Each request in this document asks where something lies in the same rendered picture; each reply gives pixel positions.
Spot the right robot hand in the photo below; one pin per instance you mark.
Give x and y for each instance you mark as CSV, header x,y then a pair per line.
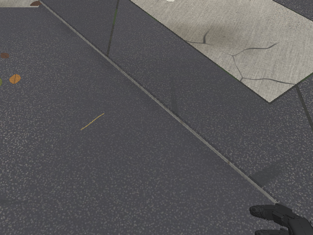
x,y
284,216

